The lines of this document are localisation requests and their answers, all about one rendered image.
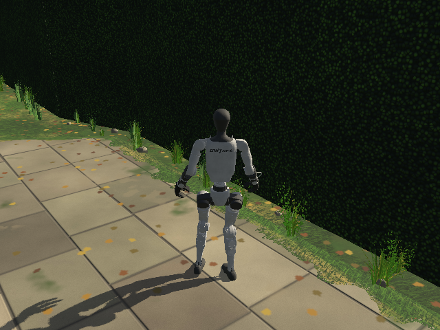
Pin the left robot forearm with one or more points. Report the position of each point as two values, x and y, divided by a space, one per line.
184 178

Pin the right robot hand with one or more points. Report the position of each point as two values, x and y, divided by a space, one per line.
252 189

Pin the left robot hand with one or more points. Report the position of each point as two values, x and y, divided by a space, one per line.
178 189

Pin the right robot upper arm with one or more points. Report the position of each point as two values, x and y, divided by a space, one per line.
242 145

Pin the left robot upper arm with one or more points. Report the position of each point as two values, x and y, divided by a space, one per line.
198 146

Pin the right robot forearm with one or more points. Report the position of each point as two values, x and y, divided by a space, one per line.
253 178

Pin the right robot shin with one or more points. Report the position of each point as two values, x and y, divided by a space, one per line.
230 250

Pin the robot right foot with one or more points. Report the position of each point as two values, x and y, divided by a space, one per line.
231 275

